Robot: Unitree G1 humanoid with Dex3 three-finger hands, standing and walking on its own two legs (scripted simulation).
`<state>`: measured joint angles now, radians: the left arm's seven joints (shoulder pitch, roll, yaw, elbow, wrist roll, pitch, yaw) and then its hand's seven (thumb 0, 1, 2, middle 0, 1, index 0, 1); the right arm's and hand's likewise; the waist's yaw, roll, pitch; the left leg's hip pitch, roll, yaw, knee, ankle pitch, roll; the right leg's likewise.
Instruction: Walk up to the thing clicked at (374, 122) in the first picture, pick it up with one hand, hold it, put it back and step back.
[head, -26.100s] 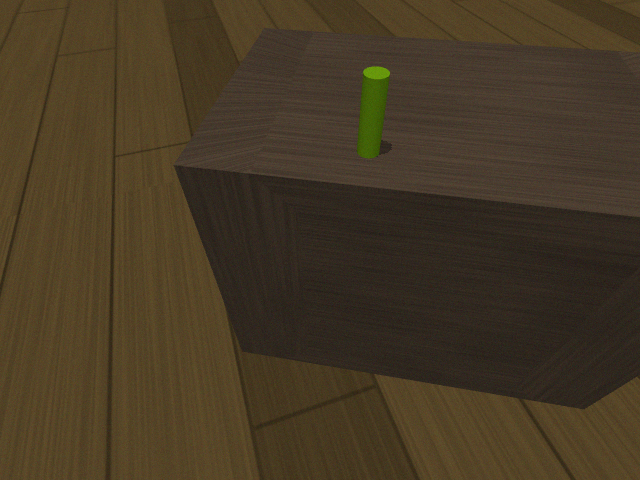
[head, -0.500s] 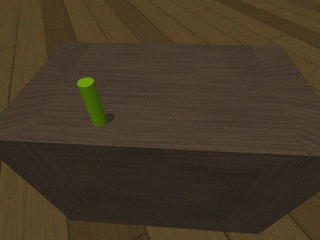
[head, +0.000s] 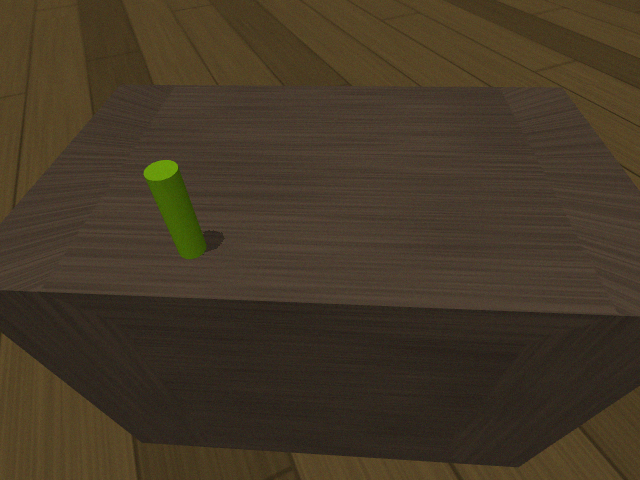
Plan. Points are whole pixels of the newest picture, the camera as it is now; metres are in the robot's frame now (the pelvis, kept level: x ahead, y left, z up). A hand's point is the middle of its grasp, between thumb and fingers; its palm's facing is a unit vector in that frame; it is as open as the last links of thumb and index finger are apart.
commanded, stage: home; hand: left
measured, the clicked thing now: (178, 213) +0.44 +0.23 +0.09
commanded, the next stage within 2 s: stand in 0.44 s
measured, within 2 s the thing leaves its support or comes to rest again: neither
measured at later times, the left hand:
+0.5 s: hand out of the picture +0.08 +0.25 -0.15, palm faces -0.04 -0.93 -0.35, open 17.4 cm
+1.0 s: hand out of the picture +0.08 +0.25 -0.15, palm faces -0.04 -0.93 -0.35, open 9.1 cm
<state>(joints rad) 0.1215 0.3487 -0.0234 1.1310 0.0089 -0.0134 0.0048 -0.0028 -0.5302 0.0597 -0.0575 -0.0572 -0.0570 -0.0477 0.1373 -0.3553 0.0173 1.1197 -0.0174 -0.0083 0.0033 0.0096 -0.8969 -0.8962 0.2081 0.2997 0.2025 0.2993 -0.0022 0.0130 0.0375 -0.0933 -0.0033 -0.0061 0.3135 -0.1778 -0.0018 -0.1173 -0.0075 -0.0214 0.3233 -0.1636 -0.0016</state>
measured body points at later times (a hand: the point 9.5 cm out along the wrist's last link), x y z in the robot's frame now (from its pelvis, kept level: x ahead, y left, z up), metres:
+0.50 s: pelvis +0.01 +0.00 +0.00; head +0.01 -0.01 +0.45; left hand +0.08 +0.30 -0.13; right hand +0.07 -0.30 -0.14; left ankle +0.00 +0.12 -0.75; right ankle +0.01 -0.12 -0.75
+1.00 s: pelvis +0.00 +0.00 +0.00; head +0.01 -0.01 +0.45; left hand +0.08 +0.30 -0.13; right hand +0.07 -0.30 -0.14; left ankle +0.00 +0.12 -0.75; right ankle +0.01 -0.12 -0.75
